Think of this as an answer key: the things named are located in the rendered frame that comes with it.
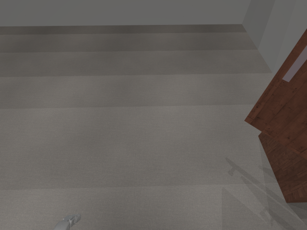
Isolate left robot hand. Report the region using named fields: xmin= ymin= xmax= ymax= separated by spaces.
xmin=53 ymin=214 xmax=81 ymax=230

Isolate cupboard door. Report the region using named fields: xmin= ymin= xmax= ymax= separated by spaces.
xmin=244 ymin=29 xmax=307 ymax=160

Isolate handle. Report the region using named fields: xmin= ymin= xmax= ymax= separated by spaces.
xmin=282 ymin=46 xmax=307 ymax=82

